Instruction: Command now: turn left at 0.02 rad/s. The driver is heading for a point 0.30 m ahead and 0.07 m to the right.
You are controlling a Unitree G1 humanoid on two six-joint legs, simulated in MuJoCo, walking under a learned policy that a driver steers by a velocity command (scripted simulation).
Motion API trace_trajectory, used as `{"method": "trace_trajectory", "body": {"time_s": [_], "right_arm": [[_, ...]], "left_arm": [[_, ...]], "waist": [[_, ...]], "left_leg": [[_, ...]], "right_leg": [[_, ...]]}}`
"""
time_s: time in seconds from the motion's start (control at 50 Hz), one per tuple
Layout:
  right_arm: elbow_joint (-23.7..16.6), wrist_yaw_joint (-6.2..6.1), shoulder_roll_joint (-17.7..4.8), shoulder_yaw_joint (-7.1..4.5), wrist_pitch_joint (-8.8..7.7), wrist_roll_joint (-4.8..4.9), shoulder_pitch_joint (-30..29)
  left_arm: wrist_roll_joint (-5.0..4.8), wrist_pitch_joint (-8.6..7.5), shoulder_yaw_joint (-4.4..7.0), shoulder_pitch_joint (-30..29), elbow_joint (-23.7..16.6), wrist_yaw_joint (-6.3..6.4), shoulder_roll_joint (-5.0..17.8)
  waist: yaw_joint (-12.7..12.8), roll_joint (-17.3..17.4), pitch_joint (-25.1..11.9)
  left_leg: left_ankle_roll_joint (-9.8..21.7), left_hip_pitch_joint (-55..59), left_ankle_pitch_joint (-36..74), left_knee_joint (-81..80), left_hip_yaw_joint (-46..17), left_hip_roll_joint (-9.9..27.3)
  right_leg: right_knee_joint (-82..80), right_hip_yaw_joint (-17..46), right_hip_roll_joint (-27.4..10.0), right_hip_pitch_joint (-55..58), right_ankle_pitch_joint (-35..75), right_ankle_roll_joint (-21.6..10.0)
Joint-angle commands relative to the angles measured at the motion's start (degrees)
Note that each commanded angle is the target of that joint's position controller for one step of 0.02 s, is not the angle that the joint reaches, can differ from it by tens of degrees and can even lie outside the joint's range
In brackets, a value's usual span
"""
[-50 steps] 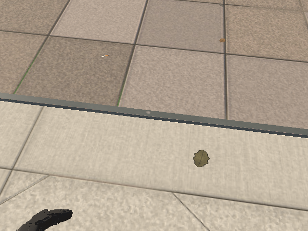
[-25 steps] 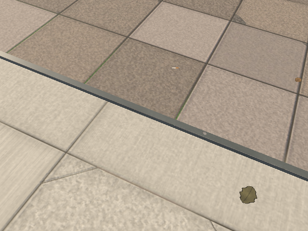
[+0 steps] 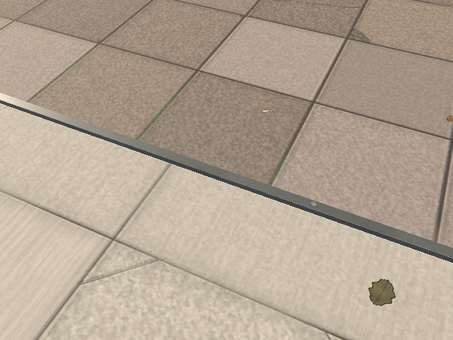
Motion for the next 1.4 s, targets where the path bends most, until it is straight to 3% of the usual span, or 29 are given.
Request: {"method": "trace_trajectory", "body": {"time_s": [0.02,0.52,1.08,1.1,1.14,1.18,1.26,1.3,1.32,1.36,1.4], "right_arm": [[-1.9,-0.3,-4.9,-1.29,-0.87,0.1,-1.2],[10.5,-1.2,-4.3,-0.45,-1.13,0.65,2.1],[15.5,-1.25,-3.1,1.11,-1.02,0.84,4.8],[16.1,-1.27,-2.5,1.27,-0.96,0.82,6.0],[16.1,-1.52,-4.1,0.67,-0.84,1.5,6.5],[15.2,-1.41,-4.1,0.6,-1.78,1.74,6.1],[14.3,-0.23,-2.8,0.67,-4.66,2.28,6.6],[13.0,0.38,-1.6,0.94,-5.92,2.41,4.6],[12.2,0.72,-0.7,1.17,-6.63,2.49,3.4],[11.1,1.24,-0.1,1.46,-7.83,2.58,2.7],[13.4,1.73,-0.8,1.06,-8.49,2.7,9.7]], "left_arm": [[-0.08,-0.66,1.17,-0.6,-1.5,0.43,6.6],[-0.36,-0.24,0.27,2.7,6.8,0.93,4.7],[-0.5,-0.21,-0.59,7.7,9.1,0.98,3.0],[-0.5,-0.14,-0.74,8.9,9.8,1.01,2.3],[-1.13,0.01,-0.14,9.1,9.5,1.3,3.9],[-1.42,-0.84,-0.02,8.9,8.4,1.25,3.9],[-2.03,-3.38,0.34,11.7,8.0,0.2,3.8],[-2.41,-4.2,0.81,14.8,8.3,-0.24,5.2],[-2.54,-4.49,1.21,16.7,8.6,-0.43,6.6],[-2.55,-4.74,1.67,16.8,8.0,-0.66,8.5],[-2.52,-4.78,1.52,10.8,5.5,-0.86,7.9]], "waist": [[0.2,-0.6,-0.7],[0.1,-0.3,0.6],[-0.2,-0.4,1.5],[-0.2,-0.3,0.0],[-0.3,-0.4,2.8],[-0.2,-0.3,7.1],[0.5,-1.8,6.4],[1.7,-5.0,6.4],[2.1,-8.0,6.3],[1.1,-10.7,7.3],[-3.6,-9.3,6.1]], "left_leg": [[1.0,1.8,5.0,-5.1,-3.1,2.7],[0.5,2.5,6.3,-6.3,-1.6,2.5],[0.3,1.7,6.1,-6.4,-0.7,2.2],[0.4,2.3,0.1,-6.6,-0.1,1.6],[2.0,-1.5,-19.5,-5.4,0.4,0.5],[3.8,-5.8,-26.9,-5.7,-2.0,2.1],[5.1,-7.8,-22.2,-2.3,-3.6,3.1],[4.5,-12.0,-17.3,2.6,-1.0,1.4],[4.2,-14.2,-13.2,6.8,1.2,0.2],[5.2,-15.1,-9.3,9.6,2.7,0.4],[6.1,-4.1,-6.9,1.8,2.1,0.5]], "right_leg": [[-6.3,2.1,-1.8,-2.7,3.8,-1.5],[-7.2,0.7,0.2,-1.8,5.6,-1.8],[-7.3,0.4,0.8,-2.1,6.2,-2.1],[-7.4,-0.2,1.4,-1.6,0.6,-2.3],[-6.1,-0.5,2.4,-4.9,-17.7,-4.1],[-6.3,2.2,0.7,-8.8,-25.2,-6.1],[-6.7,7.5,-2.5,-6.7,-23.7,-8.8],[-10.4,13.7,-5.8,-2.2,-25.0,-11.4],[-13.7,19.4,-9.2,0.6,-25.8,-13.3],[-16.2,27.6,-14.7,1.2,-21.0,-16.1],[-10.2,21.1,-12.2,-3.9,-6.8,-13.4]]}}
